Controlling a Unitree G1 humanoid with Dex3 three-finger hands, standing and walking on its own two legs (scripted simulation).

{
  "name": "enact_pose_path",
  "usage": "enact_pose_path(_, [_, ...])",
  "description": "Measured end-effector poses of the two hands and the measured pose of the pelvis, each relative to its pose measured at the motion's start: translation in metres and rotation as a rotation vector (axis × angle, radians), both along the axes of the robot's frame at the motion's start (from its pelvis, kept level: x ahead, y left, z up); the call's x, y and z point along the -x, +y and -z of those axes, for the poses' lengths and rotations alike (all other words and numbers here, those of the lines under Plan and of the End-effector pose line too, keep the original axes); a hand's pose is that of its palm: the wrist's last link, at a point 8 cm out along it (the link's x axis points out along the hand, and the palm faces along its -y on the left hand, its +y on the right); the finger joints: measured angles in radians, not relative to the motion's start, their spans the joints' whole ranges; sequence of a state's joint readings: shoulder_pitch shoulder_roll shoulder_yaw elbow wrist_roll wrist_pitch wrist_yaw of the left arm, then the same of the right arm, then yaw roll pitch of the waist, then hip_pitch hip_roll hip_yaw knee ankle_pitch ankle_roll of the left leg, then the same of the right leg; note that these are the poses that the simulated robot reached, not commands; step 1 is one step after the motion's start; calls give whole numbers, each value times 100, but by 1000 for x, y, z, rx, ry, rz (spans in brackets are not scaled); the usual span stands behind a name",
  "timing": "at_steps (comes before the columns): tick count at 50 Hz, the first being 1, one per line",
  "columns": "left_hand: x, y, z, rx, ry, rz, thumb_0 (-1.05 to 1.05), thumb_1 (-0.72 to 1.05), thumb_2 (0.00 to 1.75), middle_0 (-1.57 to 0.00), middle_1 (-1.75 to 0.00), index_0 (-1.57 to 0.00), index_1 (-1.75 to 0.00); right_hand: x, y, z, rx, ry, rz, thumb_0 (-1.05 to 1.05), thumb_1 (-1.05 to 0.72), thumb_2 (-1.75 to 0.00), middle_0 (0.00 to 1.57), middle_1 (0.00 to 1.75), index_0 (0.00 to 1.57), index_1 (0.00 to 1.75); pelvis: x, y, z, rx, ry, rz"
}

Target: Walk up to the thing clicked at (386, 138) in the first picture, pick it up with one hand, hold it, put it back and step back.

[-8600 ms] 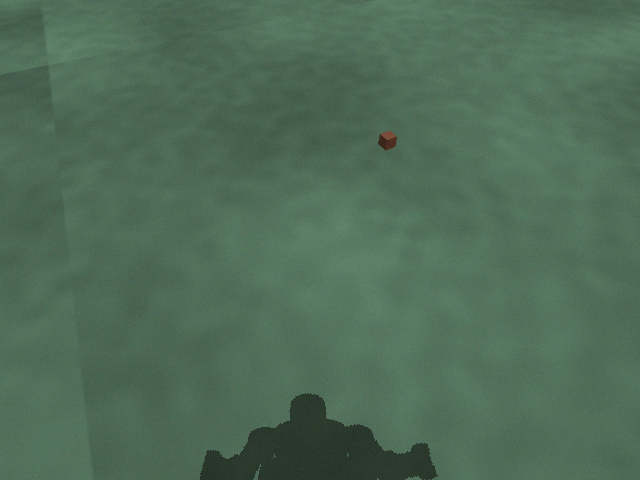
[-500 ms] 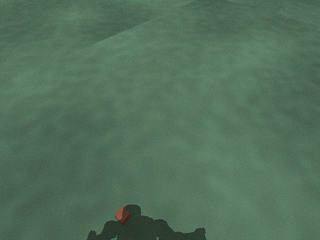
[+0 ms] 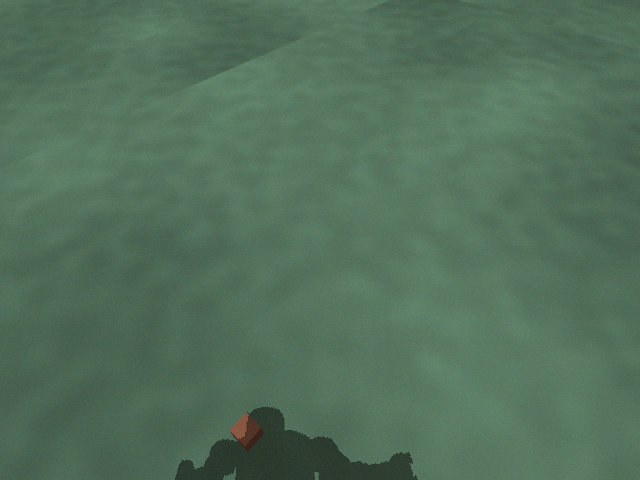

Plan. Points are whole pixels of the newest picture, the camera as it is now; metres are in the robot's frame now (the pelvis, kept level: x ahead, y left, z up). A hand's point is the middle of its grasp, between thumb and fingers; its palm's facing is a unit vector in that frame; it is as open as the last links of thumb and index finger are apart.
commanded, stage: stand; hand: left
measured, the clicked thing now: (247, 431) +0.37 +0.23 -0.75
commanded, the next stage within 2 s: walk up in 0.30 s
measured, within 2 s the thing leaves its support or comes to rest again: neither
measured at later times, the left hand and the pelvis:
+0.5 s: hand out of the picture +0.07 +0.26 -0.16, palm faces -0.01 -0.94 -0.35, open 7.4 cm; pelvis -0.02 +0.00 +0.00, yaw +0 degrees
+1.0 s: hand out of the picture +0.04 +0.28 -0.18, palm faces -0.02 -0.95 -0.31, open 7.4 cm; pelvis -0.05 +0.02 -0.01, yaw +0 degrees
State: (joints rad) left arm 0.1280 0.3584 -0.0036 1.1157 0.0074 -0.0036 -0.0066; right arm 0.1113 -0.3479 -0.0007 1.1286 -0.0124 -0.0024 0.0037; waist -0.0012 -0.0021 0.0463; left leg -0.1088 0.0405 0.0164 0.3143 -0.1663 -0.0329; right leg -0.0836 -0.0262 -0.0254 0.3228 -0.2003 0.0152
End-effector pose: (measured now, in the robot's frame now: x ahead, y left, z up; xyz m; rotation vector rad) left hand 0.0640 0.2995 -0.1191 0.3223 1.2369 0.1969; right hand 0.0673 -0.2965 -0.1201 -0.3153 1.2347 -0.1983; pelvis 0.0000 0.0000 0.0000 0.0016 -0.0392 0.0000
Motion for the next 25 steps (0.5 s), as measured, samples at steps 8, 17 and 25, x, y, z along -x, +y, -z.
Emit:
enact_pose_path(8, [-1,-1,1,4,3,0,0,90,89,-21,-30,-20,-30,-1,-1,0,2,5,-1,1,-90,-90,20,30,20,30,-1,0,0,0,4,0])
enact_pose_path(17, [-4,-1,2,7,2,-9,0,90,89,-21,-30,-20,-30,-2,-2,-1,4,1,9,1,-90,-90,20,30,20,30,-1,0,1,1,6,1])
enact_pose_path(25, [-1,3,4,-6,-5,-17,0,90,89,-21,-30,-20,-30,3,-11,-1,24,-11,20,1,-90,-90,20,30,20,30,15,-4,4,1,5,-3])
